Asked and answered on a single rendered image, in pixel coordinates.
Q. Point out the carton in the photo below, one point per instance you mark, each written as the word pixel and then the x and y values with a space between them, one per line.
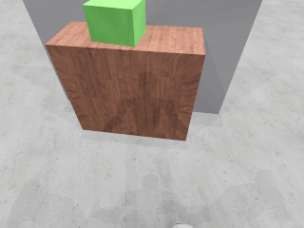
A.
pixel 116 22

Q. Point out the pedestal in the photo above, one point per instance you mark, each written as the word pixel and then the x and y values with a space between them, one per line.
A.
pixel 148 90

